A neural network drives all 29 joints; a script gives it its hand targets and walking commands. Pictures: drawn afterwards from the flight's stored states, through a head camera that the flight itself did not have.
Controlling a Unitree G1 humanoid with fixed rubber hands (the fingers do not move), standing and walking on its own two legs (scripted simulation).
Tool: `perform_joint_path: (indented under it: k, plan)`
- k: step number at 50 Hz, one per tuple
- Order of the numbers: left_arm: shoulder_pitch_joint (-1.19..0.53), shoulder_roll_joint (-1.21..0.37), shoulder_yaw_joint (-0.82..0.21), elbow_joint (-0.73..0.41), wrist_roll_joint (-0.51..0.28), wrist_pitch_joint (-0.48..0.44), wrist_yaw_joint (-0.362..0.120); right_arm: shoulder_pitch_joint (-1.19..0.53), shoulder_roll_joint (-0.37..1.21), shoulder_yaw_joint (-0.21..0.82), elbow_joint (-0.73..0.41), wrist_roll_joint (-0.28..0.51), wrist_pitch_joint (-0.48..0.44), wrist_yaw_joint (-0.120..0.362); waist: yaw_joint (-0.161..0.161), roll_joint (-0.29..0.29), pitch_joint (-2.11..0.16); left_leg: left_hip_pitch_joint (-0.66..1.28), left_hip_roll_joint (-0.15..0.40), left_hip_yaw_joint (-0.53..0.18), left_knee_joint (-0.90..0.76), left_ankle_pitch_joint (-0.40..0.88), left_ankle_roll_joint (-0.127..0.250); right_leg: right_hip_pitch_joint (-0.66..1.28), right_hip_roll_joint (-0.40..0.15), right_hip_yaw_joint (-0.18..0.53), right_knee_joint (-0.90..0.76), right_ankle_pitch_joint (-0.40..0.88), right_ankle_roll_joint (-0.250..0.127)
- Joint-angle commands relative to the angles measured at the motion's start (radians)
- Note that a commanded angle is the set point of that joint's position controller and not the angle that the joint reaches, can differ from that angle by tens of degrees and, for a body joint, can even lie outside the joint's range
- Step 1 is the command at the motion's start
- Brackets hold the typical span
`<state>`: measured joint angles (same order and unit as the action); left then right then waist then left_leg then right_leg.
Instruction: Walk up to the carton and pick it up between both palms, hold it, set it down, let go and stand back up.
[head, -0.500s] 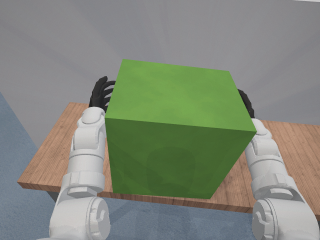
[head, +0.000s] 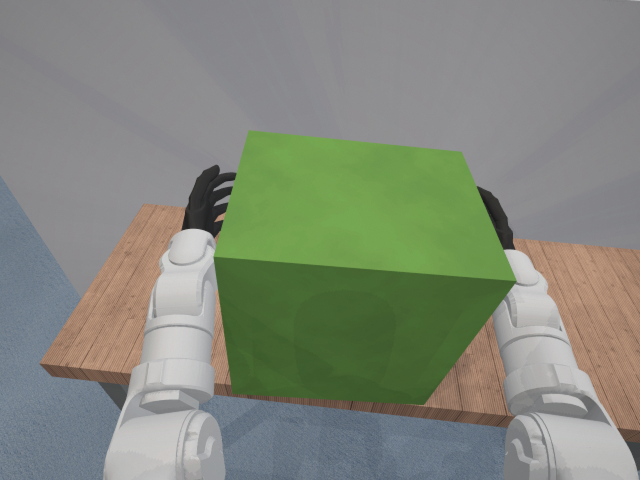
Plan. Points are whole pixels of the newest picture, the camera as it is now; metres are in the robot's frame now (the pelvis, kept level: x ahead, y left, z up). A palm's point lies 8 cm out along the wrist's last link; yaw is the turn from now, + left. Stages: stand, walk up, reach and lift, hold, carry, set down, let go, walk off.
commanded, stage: set down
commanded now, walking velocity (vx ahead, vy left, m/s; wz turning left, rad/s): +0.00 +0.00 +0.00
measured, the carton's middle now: (342, 277) +0.37 -0.03 +0.07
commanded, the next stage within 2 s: none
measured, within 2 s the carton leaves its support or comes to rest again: rests again in 0.02 s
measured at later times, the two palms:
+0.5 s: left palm (192, 241) +0.39 +0.16 +0.12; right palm (482, 249) +0.37 -0.20 +0.12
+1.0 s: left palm (190, 243) +0.39 +0.17 +0.12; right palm (480, 250) +0.37 -0.20 +0.12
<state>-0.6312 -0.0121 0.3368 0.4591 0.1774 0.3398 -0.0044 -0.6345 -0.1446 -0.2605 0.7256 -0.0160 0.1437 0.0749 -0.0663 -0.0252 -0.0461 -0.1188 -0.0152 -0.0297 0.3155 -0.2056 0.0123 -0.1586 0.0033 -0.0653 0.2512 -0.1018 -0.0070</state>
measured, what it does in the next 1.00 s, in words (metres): stands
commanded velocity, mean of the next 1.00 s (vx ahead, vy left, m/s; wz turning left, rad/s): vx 0.00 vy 0.00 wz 0.00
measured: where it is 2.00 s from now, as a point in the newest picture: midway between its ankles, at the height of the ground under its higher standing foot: outside the picture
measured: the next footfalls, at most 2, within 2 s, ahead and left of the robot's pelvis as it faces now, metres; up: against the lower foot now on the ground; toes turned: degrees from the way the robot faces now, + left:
none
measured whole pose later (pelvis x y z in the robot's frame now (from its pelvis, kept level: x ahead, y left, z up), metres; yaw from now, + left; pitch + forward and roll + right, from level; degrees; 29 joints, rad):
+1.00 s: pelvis +0.02 +0.01 +0.00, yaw +0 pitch -1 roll -1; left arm -0.54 -0.06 0.35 0.43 0.22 0.30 -0.03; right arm -0.55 -0.10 -0.34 0.69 -0.11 0.00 0.14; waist -0.05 -0.01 -0.04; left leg -0.07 -0.02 -0.03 0.33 -0.24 0.02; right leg -0.10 -0.01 -0.06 0.26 -0.13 0.01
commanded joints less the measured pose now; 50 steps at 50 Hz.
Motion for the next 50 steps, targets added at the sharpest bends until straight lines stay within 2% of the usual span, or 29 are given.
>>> perform_joint_path:
  k: [1,3,9,12,13,18,21,26,33,43,48,49,50]
  plan:
    - [-0.447,-0.454,-0.367,-0.055,-0.042,-0.008,-0.085,-0.566,0.38,0.209,-0.216,-0.015,-0.12,0.102,-0.016,0.039,-0.358,-0.001,-0.002,0.02,-0.031,0.218,-0.079,0.235,0.016,-0.011,0.033,0.236,0.02]
    - [-0.446,-0.46,-0.379,-0.063,-0.051,-0.019,-0.084,-0.557,0.375,0.191,-0.213,-0.024,-0.13,0.104,-0.029,0.045,-0.362,0.014,0.0,0.016,-0.024,0.237,-0.086,0.222,0.017,-0.016,0.033,0.248,0.02]
    - [-0.4,-0.476,-0.392,-0.047,-0.043,-0.036,-0.09,-0.502,0.371,0.188,-0.185,-0.041,-0.143,0.105,-0.041,0.068,-0.324,0.015,0.0,0.011,-0.012,0.274,-0.103,0.222,0.015,-0.019,0.038,0.272,0.02]
    - [-0.365,-0.479,-0.384,-0.043,-0.029,-0.032,-0.091,-0.471,0.365,0.186,-0.177,-0.049,-0.144,0.108,-0.044,0.057,-0.287,0.025,0.003,0.008,-0.012,0.286,-0.105,0.222,0.017,-0.024,0.035,0.273,0.018]
    - [-0.357,-0.474,-0.377,-0.047,-0.027,-0.032,-0.093,-0.465,0.367,0.19,-0.186,-0.046,-0.145,0.11,-0.035,0.048,-0.284,0.022,0.002,0.008,-0.011,0.297,-0.103,0.23,0.018,-0.023,0.036,0.278,0.019]
    - [-0.324,-0.474,-0.357,-0.038,-0.009,-0.031,-0.094,-0.425,0.361,0.186,-0.166,-0.055,-0.145,0.119,-0.028,0.048,-0.25,0.021,0.008,0.007,-0.015,0.288,-0.102,0.213,0.017,-0.022,0.031,0.246,0.015]
    - [-0.302,-0.475,-0.358,-0.061,-0.006,-0.03,-0.094,-0.388,0.344,0.172,-0.162,-0.062,-0.147,0.124,-0.04,0.048,-0.246,0.051,0.014,0.002,-0.007,0.319,-0.114,0.2,0.02,-0.026,0.026,0.245,0.012]
    - [-0.273,-0.476,-0.353,-0.058,0.005,-0.032,-0.093,-0.359,0.333,0.168,-0.16,-0.073,-0.155,0.135,-0.031,0.055,-0.234,0.062,0.018,0.002,-0.002,0.329,-0.116,0.179,0.019,-0.024,0.023,0.23,0.008]
    - [-0.224,-0.484,-0.354,-0.074,0.02,-0.029,-0.097,-0.306,0.317,0.151,-0.155,-0.088,-0.162,0.14,-0.04,0.06,-0.206,0.07,0.028,-0.004,0.004,0.358,-0.126,0.177,0.017,-0.024,0.024,0.245,0.004]
    - [-0.188,-0.41,-0.294,-0.034,0.031,-0.044,-0.104,-0.261,0.266,0.138,-0.127,-0.092,-0.163,0.138,-0.018,0.037,-0.174,0.041,0.018,0.02,-0.009,0.324,-0.108,0.199,0.015,-0.018,0.038,0.249,0.017]
    - [-0.205,-0.398,-0.269,-0.008,0.035,-0.059,-0.11,-0.249,0.256,0.108,-0.1,-0.12,-0.165,0.141,-0.021,0.021,-0.158,0.055,0.019,0.028,-0.016,0.297,-0.102,0.171,0.017,-0.023,0.033,0.213,0.018]
    - [-0.209,-0.334,-0.262,-0.005,0.025,-0.062,-0.102,-0.249,0.181,0.101,-0.092,-0.106,-0.164,0.135,-0.018,0.032,-0.175,0.06,0.018,0.035,-0.012,0.305,-0.105,0.164,0.02,-0.019,0.041,0.222,0.017]
    - [-0.208,-0.365,-0.246,0.011,0.04,-0.063,-0.104,-0.245,0.221,0.089,-0.073,-0.117,-0.16,0.135,-0.018,0.022,-0.127,0.052,0.019,0.033,-0.021,0.276,-0.099,0.161,0.017,-0.022,0.029,0.189,0.021]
